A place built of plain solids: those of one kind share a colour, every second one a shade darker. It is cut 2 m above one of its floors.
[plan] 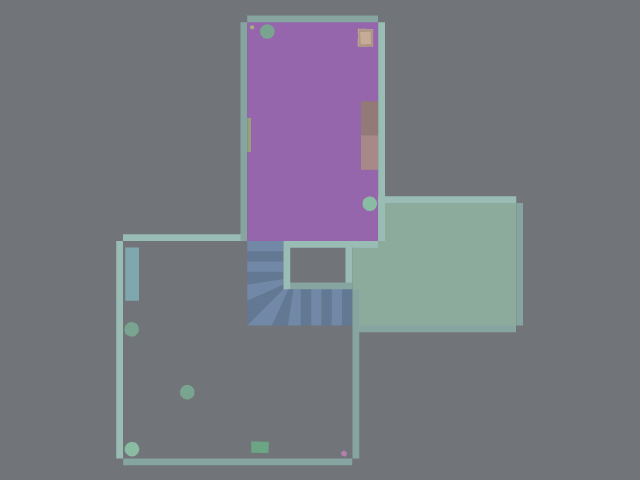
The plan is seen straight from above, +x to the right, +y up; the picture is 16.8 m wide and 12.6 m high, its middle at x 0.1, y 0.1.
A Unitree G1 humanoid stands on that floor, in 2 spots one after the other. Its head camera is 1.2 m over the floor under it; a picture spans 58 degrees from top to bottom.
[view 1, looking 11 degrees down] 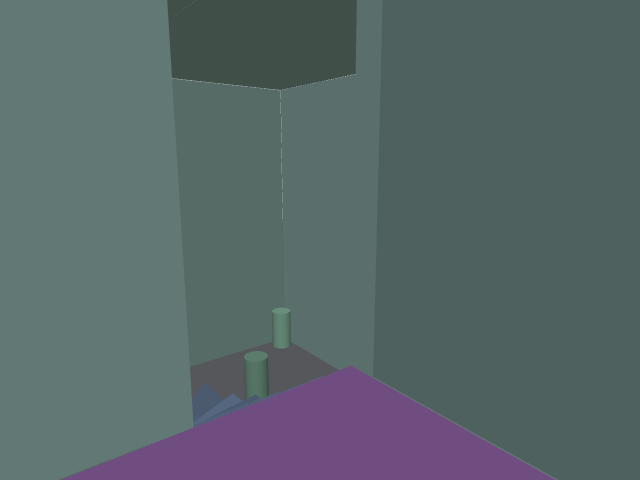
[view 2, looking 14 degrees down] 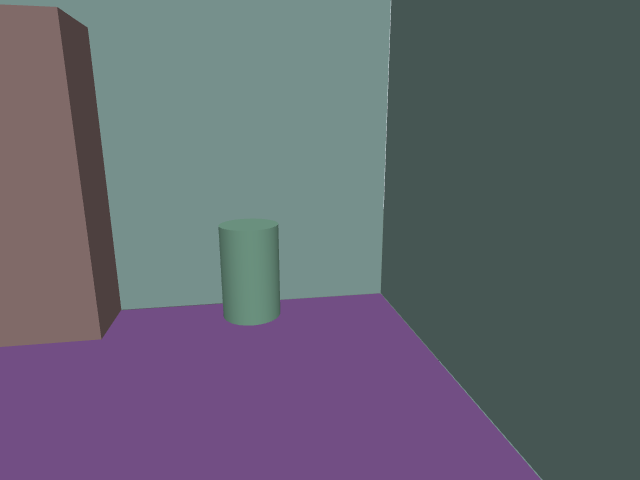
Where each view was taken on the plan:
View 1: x -0.23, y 1.81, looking -128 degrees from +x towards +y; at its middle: wall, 8.01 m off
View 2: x -1.37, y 1.07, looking -10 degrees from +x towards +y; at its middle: wall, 3.14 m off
